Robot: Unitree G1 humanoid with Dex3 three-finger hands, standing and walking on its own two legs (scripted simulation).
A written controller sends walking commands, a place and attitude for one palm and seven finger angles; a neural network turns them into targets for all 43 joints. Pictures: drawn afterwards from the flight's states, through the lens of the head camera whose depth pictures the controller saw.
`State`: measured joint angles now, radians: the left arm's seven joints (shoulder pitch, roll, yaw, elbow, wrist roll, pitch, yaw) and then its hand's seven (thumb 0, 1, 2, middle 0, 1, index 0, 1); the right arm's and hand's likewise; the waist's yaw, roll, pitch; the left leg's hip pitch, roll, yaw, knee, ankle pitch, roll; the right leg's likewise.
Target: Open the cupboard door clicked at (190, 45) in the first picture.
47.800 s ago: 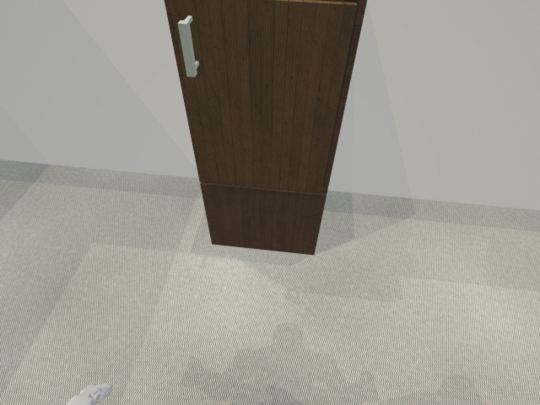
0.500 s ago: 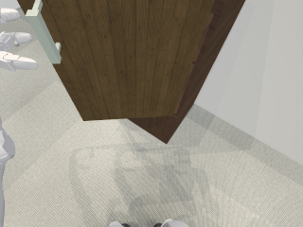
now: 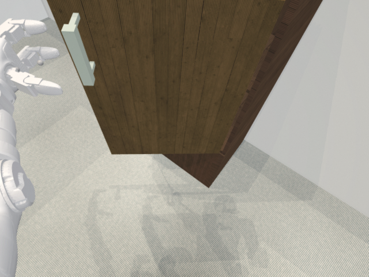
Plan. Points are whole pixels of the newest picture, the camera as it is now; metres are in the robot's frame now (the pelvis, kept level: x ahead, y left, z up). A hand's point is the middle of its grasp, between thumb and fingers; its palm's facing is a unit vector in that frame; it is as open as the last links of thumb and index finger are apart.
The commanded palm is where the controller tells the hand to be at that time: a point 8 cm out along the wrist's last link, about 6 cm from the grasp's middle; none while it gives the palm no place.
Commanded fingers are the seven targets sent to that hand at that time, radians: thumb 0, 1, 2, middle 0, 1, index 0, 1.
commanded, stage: slide the fingers in behind the handle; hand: left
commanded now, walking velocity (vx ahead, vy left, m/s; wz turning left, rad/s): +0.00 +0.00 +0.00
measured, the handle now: (82, 51) +0.54 +0.17 +0.16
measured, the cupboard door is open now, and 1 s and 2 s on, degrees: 40 39 39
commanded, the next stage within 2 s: close the thumb around the handle in 1.56 s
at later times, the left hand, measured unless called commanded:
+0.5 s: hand (66, 66) +0.49 +0.19 +0.17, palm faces -0.01 -1.00 +0.01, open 14.0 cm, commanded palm +0.47 +0.25 +0.16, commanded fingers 0.00 -0.50 0.30 -0.30 -1.20 -0.30 -1.20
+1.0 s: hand (77, 64) +0.50 +0.18 +0.16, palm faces -0.01 -1.00 +0.01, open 13.9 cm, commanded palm +0.48 +0.21 +0.16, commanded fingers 0.00 -0.50 0.30 -0.30 -1.20 -0.30 -1.20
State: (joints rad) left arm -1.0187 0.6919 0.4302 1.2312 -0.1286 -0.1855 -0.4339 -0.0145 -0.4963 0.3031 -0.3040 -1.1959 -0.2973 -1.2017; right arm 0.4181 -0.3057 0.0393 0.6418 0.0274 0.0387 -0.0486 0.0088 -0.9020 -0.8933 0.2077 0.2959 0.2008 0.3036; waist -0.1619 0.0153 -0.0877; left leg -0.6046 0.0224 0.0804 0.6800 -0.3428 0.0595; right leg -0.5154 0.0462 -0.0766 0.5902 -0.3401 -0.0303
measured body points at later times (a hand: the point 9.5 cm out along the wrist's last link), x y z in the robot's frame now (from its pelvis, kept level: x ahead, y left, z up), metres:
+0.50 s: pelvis -0.01 -0.01 +0.00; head +0.06 +0.00 +0.44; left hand +0.48 +0.25 +0.17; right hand -0.02 -0.28 -0.12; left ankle -0.02 +0.07 -0.72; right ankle -0.04 -0.10 -0.72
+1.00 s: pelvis -0.01 -0.01 +0.00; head +0.07 -0.01 +0.44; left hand +0.49 +0.23 +0.16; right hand -0.03 -0.29 -0.11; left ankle -0.02 +0.07 -0.72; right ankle -0.04 -0.10 -0.72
